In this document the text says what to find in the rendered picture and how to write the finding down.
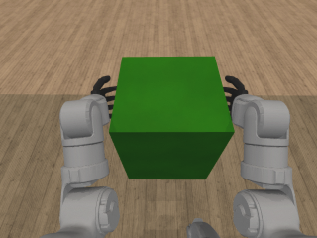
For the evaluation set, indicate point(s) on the robot right thigh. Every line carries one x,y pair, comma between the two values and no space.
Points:
201,229

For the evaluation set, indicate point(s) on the right robot forearm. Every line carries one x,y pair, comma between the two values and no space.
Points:
265,125

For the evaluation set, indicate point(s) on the right robot hand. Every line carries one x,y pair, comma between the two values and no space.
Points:
235,92

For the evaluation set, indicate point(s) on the left robot hand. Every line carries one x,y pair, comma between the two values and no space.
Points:
97,90

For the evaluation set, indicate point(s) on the carton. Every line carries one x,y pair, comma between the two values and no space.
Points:
170,117

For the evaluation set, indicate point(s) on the robot right upper arm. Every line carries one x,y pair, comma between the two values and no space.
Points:
266,213

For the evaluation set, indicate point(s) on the robot right shin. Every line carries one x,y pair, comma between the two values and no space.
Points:
197,220

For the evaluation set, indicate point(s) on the left robot forearm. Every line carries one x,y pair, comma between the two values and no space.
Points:
82,135

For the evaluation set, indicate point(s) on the robot left upper arm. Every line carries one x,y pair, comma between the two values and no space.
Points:
88,212

